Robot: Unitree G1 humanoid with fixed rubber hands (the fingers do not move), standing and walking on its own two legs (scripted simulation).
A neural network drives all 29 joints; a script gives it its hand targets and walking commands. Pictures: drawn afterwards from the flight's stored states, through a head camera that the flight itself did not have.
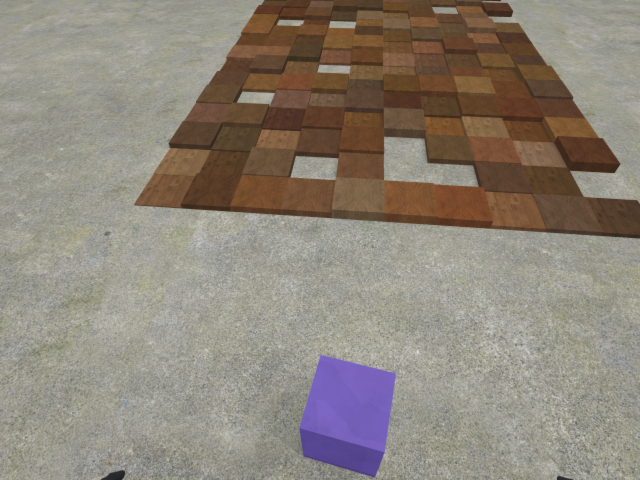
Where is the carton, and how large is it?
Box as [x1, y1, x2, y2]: [299, 355, 395, 477]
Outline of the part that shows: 320,355 299,427 303,455 374,477 384,452 395,373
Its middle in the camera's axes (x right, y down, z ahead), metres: +0.07 +0.48 +1.09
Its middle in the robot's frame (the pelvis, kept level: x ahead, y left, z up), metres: +0.44 -0.04 -0.66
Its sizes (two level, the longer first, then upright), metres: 0.210 0.200 0.250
